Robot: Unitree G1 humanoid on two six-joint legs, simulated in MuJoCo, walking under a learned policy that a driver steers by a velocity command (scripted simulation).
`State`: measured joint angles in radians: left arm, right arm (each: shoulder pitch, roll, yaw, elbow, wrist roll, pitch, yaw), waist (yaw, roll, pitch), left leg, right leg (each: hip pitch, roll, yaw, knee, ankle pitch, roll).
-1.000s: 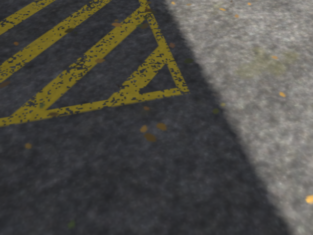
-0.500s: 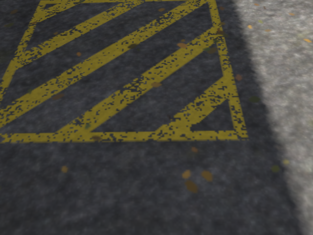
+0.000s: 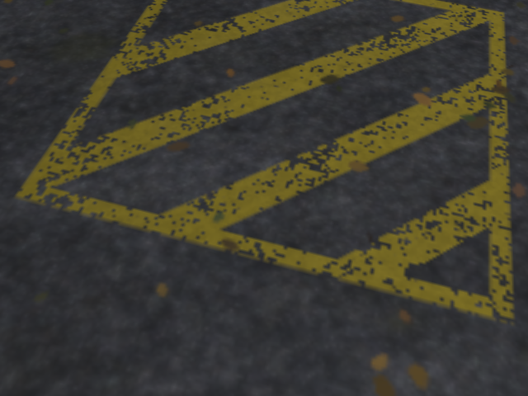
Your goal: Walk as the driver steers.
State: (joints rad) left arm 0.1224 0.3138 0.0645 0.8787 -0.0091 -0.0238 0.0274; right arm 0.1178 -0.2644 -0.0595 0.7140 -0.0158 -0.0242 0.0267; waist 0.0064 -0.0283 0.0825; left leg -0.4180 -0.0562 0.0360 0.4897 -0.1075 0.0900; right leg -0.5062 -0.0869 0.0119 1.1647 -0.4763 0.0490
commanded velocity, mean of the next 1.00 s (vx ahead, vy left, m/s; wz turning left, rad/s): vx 0.03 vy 0.00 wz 0.05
